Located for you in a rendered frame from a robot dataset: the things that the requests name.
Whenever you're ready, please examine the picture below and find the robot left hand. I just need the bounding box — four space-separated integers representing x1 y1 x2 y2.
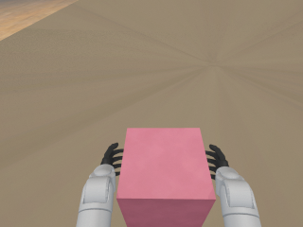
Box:
100 143 124 176

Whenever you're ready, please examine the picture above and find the robot right forearm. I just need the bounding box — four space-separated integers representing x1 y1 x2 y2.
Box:
215 166 261 227

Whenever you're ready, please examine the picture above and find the robot left forearm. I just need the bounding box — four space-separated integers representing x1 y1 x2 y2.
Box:
76 164 116 227

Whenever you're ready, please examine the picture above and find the robot right hand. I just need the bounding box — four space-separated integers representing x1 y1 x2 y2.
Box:
205 144 229 180

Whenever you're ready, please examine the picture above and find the carton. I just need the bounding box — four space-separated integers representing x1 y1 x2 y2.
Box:
116 128 216 227

